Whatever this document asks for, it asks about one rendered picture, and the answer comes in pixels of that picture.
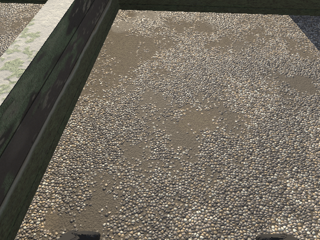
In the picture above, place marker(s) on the robot left hand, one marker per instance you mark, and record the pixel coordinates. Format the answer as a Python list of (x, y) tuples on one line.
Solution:
[(80, 235)]

